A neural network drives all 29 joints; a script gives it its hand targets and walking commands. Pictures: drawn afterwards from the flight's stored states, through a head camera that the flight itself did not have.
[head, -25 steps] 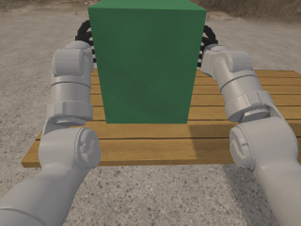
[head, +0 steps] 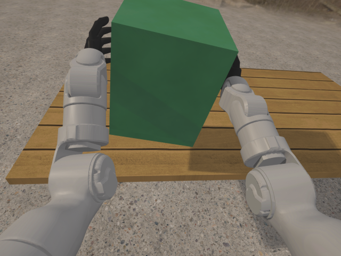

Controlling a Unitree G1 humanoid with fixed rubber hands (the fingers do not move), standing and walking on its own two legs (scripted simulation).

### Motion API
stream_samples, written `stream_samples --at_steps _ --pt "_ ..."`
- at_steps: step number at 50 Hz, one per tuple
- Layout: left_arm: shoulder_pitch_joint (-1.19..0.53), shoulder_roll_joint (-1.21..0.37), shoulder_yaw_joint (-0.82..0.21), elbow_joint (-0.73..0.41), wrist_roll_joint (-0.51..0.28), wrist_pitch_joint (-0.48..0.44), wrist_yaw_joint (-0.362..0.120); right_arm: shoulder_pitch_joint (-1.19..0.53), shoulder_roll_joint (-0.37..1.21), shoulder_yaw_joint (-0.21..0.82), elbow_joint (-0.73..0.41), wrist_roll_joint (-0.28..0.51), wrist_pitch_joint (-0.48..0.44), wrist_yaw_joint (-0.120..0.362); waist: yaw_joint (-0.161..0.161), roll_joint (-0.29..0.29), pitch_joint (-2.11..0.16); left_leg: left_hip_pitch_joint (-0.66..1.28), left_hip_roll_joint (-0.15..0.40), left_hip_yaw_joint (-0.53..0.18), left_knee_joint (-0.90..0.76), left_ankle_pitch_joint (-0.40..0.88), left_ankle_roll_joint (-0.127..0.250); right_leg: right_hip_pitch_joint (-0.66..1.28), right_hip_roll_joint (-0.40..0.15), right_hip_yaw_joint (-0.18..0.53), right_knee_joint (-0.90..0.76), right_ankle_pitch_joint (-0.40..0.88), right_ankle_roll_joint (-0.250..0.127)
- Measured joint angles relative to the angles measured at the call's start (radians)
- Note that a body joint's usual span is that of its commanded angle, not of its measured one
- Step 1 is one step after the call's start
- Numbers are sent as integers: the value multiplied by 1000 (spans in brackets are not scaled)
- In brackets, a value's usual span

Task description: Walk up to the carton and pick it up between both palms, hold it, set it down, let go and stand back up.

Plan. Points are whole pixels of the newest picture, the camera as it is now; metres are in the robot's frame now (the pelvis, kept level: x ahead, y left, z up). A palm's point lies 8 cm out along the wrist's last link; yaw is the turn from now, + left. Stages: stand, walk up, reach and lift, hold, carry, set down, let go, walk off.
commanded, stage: set down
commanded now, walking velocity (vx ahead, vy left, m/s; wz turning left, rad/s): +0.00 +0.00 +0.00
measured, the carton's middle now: (164, 71) +0.43 +0.00 +0.26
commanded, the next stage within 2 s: none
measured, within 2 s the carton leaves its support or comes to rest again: neither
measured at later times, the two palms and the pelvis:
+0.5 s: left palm (103, 61) +0.42 +0.13 +0.29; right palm (229, 92) +0.38 -0.15 +0.24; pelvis +0.00 +0.00 +0.00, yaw -1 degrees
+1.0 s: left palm (111, 75) +0.44 +0.12 +0.25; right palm (229, 100) +0.39 -0.16 +0.21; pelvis +0.01 +0.01 +0.00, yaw -2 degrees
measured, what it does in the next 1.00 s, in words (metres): stands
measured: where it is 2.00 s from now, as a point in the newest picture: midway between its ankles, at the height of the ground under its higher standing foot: outside the picture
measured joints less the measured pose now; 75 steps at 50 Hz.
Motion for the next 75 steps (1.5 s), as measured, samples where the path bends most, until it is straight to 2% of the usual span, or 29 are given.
stream_samples --at_steps 10,19,40,56,67,75 --pt "-5 -22 4 23 15 -26 14 18 5 -38 14 -48 -33 28 8 8 13 14 -5 14 -4 -4 8 1 -7 13 15 -9 7" --pt "-25 -24 30 86 42 -54 3 15 22 -74 55 -104 -54 41 17 11 17 28 -8 20 -21 2 11 6 -10 20 12 -9 9" --pt "19 -23 2 172 -6 -156 24 68 51 -144 61 -172 -112 52 15 7 6 -6 -8 27 -23 1 11 -31 -10 26 10 -6 10" --pt "54 -31 2 220 -11 -211 28 98 62 -168 64 -208 -130 58 11 14 8 -5 -9 35 -25 -5 13 -32 -12 34 6 -7 14" --pt "20 -11 6 344 -36 -269 42 74 76 -251 117 -279 -154 73 6 14 8 -23 -10 42 -36 6 12 -63 -13 41 17 -5 12" --pt "3 -2 31 402 -27 -305 33 65 95 -305 115 -340 -163 80 2 15 2 -37 -10 46 -47 15 12 -86 -14 45 21 -4 12"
